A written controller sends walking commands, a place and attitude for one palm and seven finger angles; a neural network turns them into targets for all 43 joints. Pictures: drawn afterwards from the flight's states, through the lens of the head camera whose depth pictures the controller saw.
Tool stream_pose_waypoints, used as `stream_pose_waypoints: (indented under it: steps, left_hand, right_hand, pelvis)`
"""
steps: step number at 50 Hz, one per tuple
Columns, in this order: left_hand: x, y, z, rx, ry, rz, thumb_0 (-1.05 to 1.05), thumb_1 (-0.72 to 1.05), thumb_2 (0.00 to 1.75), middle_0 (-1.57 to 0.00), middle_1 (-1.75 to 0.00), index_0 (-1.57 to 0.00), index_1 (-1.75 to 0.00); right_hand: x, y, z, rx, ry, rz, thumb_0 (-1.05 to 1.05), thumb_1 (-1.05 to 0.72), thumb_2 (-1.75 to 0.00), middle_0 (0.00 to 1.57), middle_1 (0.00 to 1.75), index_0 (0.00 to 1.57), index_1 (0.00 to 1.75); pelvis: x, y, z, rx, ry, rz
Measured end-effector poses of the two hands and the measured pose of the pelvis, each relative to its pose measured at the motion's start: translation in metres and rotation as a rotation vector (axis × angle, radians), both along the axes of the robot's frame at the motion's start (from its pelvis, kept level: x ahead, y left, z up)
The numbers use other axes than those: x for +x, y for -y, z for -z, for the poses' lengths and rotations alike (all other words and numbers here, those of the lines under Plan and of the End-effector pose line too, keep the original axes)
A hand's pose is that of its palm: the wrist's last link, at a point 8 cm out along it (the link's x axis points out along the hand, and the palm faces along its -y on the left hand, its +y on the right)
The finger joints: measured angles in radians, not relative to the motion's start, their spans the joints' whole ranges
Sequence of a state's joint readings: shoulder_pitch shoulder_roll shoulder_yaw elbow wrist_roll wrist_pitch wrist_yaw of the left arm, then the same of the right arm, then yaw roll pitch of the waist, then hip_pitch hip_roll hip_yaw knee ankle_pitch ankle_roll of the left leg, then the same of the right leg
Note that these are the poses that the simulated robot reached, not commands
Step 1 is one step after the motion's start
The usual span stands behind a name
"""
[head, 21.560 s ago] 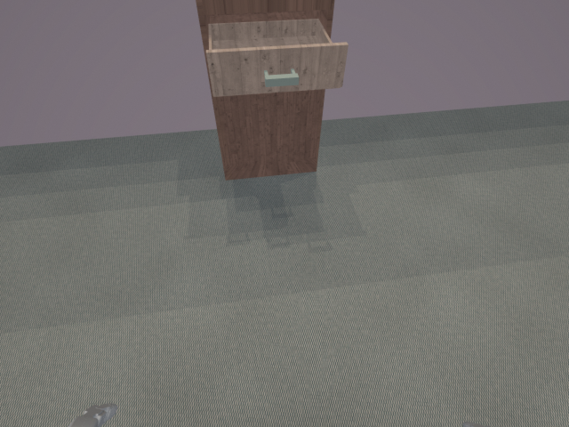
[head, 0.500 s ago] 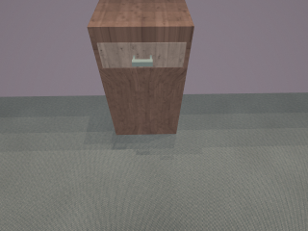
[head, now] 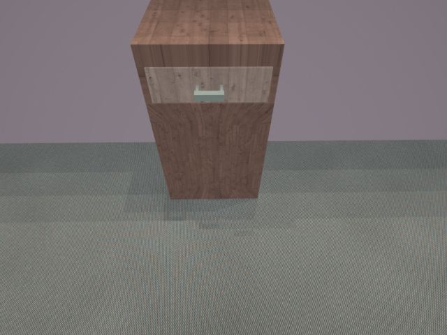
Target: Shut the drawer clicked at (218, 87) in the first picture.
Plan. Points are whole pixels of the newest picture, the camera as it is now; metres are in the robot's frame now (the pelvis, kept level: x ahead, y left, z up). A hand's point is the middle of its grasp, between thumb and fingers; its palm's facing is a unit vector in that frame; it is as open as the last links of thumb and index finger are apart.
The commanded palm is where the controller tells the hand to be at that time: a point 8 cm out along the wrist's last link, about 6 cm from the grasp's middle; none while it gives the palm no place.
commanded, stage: stand and wait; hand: left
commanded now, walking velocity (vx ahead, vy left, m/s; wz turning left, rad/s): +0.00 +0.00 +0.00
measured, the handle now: (209, 91) +0.87 +0.10 -0.07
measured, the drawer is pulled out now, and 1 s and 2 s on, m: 0.00 0.00 0.00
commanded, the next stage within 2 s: none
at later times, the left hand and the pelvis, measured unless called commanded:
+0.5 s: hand out of the picture +0.09 +0.24 -0.16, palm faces -0.01 -0.95 -0.32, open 7.4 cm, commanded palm none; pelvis +0.01 +0.00 +0.00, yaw +0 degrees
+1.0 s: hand out of the picture +0.09 +0.23 -0.16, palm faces -0.01 -0.95 -0.33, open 7.4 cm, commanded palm none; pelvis +0.02 -0.01 +0.00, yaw +0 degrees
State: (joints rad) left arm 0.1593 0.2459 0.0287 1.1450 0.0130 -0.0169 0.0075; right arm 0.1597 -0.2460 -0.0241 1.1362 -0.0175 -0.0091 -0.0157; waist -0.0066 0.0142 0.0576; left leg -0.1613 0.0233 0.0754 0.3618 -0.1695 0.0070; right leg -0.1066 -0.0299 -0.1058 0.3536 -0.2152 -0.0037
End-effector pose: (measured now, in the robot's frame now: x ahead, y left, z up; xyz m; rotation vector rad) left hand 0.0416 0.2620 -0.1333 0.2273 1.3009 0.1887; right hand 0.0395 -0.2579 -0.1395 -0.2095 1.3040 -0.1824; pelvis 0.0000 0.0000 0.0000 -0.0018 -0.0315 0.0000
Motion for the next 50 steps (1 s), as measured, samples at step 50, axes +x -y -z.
stream_pose_waypoints:
  steps: [50]
  left_hand:
    - [0.044,-0.011,-0.015,0.057,0.046,0.037,0.0,0.9,0.9,-0.2,-0.29,-0.2,-0.3]
  right_hand:
    - [0.04,0.036,-0.01,-0.049,0.034,-0.035,0.0,-0.9,-0.9,0.2,0.3,0.2,0.3]
  pelvis:
    - [0.019,0.011,-0.003,0.005,-0.01,-0.001]
